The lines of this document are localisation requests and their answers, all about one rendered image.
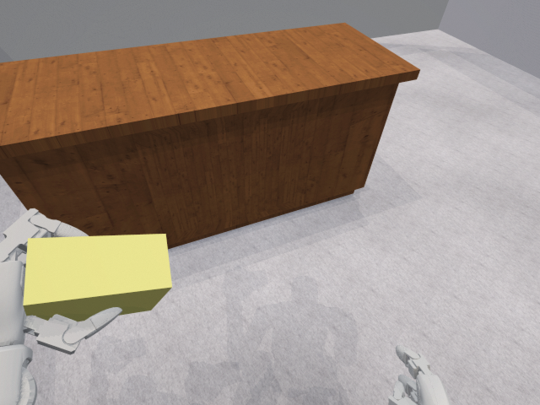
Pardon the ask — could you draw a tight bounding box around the table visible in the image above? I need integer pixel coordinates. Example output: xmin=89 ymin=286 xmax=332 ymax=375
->
xmin=0 ymin=23 xmax=420 ymax=249

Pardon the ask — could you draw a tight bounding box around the robot left hand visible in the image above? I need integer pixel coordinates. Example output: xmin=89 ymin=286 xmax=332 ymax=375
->
xmin=0 ymin=208 xmax=122 ymax=355

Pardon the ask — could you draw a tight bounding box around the sponge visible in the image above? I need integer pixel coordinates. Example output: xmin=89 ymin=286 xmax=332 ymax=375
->
xmin=23 ymin=234 xmax=172 ymax=321

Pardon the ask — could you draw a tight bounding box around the robot right hand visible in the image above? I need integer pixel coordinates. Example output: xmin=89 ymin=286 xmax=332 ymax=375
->
xmin=388 ymin=345 xmax=451 ymax=405

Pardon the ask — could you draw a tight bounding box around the robot left forearm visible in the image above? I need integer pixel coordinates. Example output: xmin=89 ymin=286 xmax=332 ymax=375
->
xmin=0 ymin=344 xmax=37 ymax=405

